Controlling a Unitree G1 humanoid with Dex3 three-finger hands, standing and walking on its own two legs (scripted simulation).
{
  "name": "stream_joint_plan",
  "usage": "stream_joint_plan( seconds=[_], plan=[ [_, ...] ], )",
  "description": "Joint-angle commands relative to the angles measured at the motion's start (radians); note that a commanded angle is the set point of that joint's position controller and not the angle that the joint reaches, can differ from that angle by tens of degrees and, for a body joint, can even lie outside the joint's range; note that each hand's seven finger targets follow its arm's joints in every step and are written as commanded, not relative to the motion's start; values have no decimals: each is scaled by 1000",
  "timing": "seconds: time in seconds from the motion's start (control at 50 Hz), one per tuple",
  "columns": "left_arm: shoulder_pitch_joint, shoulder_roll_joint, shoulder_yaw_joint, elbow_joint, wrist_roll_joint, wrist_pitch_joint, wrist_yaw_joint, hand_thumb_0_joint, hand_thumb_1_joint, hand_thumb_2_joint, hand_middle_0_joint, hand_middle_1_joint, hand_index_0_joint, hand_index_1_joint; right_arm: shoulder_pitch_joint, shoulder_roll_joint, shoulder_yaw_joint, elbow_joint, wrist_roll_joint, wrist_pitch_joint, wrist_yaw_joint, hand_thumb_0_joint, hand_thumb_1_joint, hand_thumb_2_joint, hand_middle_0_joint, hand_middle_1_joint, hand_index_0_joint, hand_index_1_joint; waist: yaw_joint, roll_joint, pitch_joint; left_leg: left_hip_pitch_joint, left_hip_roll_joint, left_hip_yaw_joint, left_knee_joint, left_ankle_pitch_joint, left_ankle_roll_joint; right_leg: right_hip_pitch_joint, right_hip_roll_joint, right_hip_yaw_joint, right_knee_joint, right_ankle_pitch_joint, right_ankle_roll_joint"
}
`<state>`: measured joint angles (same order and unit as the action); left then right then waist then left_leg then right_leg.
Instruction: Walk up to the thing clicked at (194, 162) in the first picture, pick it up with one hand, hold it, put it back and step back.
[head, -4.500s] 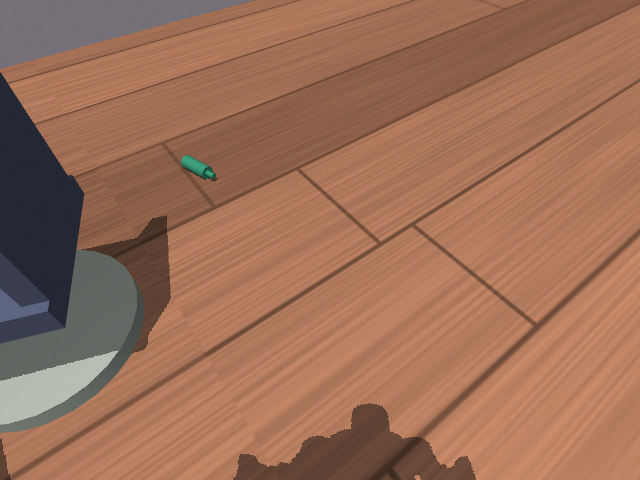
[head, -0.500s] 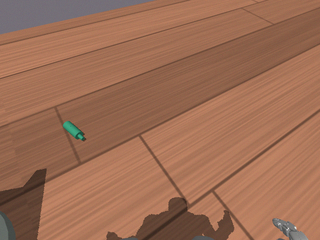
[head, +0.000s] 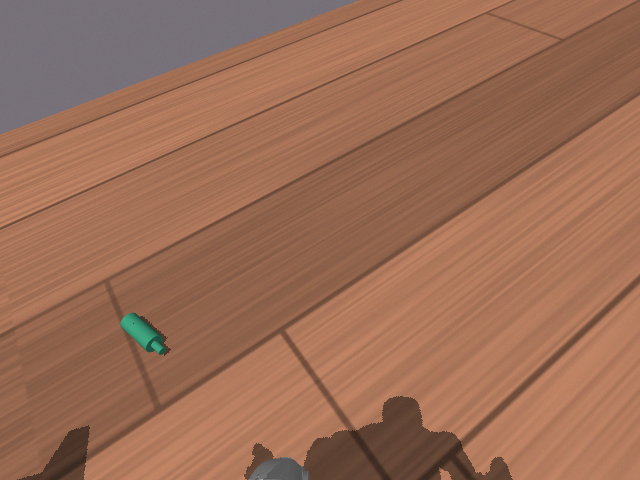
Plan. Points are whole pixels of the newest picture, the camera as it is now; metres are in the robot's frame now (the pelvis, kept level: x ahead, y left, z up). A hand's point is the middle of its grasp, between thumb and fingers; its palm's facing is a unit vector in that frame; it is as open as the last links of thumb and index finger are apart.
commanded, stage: walk up
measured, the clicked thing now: (145, 335) +0.65 +0.71 -0.74
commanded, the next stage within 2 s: none
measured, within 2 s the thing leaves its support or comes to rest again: neither
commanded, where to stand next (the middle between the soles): +0.55 +0.05 m, yaw -2 degrees
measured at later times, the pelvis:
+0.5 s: pelvis +0.20 +0.04 +0.00, yaw -1 degrees
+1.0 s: pelvis +0.38 +0.06 -0.02, yaw -1 degrees
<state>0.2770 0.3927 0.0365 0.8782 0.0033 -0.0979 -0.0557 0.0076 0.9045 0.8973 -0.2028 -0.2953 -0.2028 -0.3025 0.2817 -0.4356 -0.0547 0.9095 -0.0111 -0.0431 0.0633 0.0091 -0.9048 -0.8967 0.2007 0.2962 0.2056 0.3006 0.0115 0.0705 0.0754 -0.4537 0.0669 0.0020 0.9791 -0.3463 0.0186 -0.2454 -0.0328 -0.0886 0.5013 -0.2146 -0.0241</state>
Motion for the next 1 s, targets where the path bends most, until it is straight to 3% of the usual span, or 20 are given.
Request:
stream_joint_plan(
  seconds=[0.0,0.08,0.16,0.18,0.2,0.24,0.32,0.44,0.54,0.56,0.58,0.6,0.64,0.72,0.84,0.9,0.92,0.94,0.96,0.98],
  plan=[
    [22,314,97,-76,4,-21,22,0,900,900,-200,-300,-200,-300,-8,-166,-57,-77,-8,-18,14,0,-900,-900,200,300,200,300,20,-228,-21,-53,51,1,-195,62,-17,21,-244,223,-279,-177,-205],
    [14,320,91,-82,3,-15,17,0,900,900,-200,-300,-200,-300,-53,-162,-65,-85,-10,-34,20,0,-900,-900,200,300,200,300,17,-192,-32,71,26,44,-343,157,-16,-24,-230,181,-228,-199,-181],
    [-6,253,60,-85,13,-1,17,0,900,900,-200,-300,-200,-300,165,-221,-99,-16,-13,-51,-4,0,-900,-900,200,300,200,300,-119,-6,-111,474,-22,44,-437,55,22,-225,-146,85,162,-81,-108],
    [41,177,37,-93,2,0,16,0,900,900,-200,-300,-200,-300,218,-308,-123,-20,-24,-58,-17,0,-900,-900,200,300,200,300,-130,249,-126,550,193,-310,-630,-202,97,-376,-22,-11,511,-121,-44],
    [50,209,44,-81,-5,8,27,0,900,900,-200,-300,-200,-300,195,-359,-126,-56,-6,-62,-22,0,-900,-900,200,300,200,300,-120,222,-79,507,373,-671,-794,-305,193,-504,66,59,637,-310,-27],
    [21,281,51,-46,-8,16,35,0,900,900,-200,-300,-200,-300,85,-305,-105,-75,15,-56,-25,0,-900,-900,200,300,200,300,-63,24,20,321,324,-492,-767,-228,215,-457,-35,189,680,-217,-32],
    [97,254,59,11,-7,21,10,0,900,900,-200,-300,-200,-300,3,-240,-75,-94,6,-62,-28,0,-900,-900,200,300,200,300,-17,114,-12,260,198,-164,-743,-10,180,-315,-80,119,470,-95,5],
    [-45,211,58,-39,6,20,-10,0,900,900,-200,-300,-200,-300,41,-254,-77,-109,3,-60,-23,0,-900,-900,200,300,200,300,-53,82,-4,277,192,-87,-711,134,200,-247,-65,42,189,-10,12],
    [86,223,80,9,7,4,5,0,900,900,-200,-300,-200,-300,0,-211,-57,-141,14,-39,-26,0,-900,-900,200,300,200,300,41,-32,-96,169,131,7,-433,226,122,123,21,-4,15,72,-12],
    [168,261,98,25,9,-3,16,0,900,900,-200,-300,-200,-300,33,-168,-40,-144,12,-39,-26,0,-900,-900,200,300,200,300,78,-160,-150,98,71,57,-218,210,97,273,-14,58,-49,-20,-33],
    [229,362,127,18,15,-11,30,0,900,900,-200,-300,-200,-300,65,-98,-16,-165,14,-40,-25,0,-900,-900,200,300,200,300,93,-385,-171,-108,-44,110,44,-67,42,374,-265,461,-157,-179,-106],
    [189,398,122,-9,3,-10,31,0,900,900,-200,-300,-200,-300,46,-171,-34,-150,9,-25,-32,0,-900,-900,200,300,200,300,87,-288,-123,-211,-66,24,150,-199,29,312,-410,737,-271,-342,-217],
    [92,356,108,-41,-12,-5,34,0,900,900,-200,-300,-200,-300,7,-222,-47,-126,13,-16,-37,0,-900,-900,200,300,200,300,57,-166,-14,-230,20,-71,174,-129,25,170,-375,617,-279,-348,-262],
    [31,302,89,-65,-3,-9,33,0,900,900,-200,-300,-200,-300,97,-188,-51,-66,3,-12,-16,0,-900,-900,200,300,200,300,-3,-231,-17,-72,39,-31,-20,-21,-1,24,-240,296,-242,-124,-197],
    [11,318,92,-100,9,-5,22,0,900,900,-200,-300,-200,-300,13,-169,-63,-91,-7,-27,7,0,-900,-900,200,300,200,300,8,-229,-36,80,20,35,-297,92,-16,-74,-235,223,-203,-239,-188],
    [-25,291,78,-109,6,9,17,0,900,900,-200,-300,-200,-300,95,-178,-77,-57,-12,-40,-1,0,-900,-900,200,300,200,300,-56,-151,-42,298,-46,111,-406,121,-11,-206,-170,145,-63,-332,-142],
    [-13,255,63,-108,16,15,17,0,900,900,-200,-300,-200,-300,161,-200,-89,-32,-16,-45,-12,0,-900,-900,200,300,200,300,-92,-79,-73,421,-55,85,-406,51,3,-293,-147,125,69,-338,-119],
    [2,189,44,-118,14,18,16,0,900,900,-200,-300,-200,-300,236,-266,-105,-25,-22,-52,-25,0,-900,-900,200,300,200,300,-127,142,-79,488,82,-155,-562,-205,53,-400,-70,48,369,-281,-74],
    [19,163,35,-118,-3,23,22,0,900,900,-200,-300,-200,-300,228,-346,-116,-59,-21,-60,-30,0,-900,-900,200,300,200,300,-118,245,-42,474,335,-649,-801,-458,161,-573,68,36,596,-307,-28],
    [1,269,58,-96,5,26,38,0,900,900,-200,-300,-200,-300,175,-365,-121,-79,7,-56,-29,0,-900,-900,200,300,200,300,-103,127,2,397,400,-715,-800,-439,262,-552,-9,150,652,-321,-32]
  ],
)
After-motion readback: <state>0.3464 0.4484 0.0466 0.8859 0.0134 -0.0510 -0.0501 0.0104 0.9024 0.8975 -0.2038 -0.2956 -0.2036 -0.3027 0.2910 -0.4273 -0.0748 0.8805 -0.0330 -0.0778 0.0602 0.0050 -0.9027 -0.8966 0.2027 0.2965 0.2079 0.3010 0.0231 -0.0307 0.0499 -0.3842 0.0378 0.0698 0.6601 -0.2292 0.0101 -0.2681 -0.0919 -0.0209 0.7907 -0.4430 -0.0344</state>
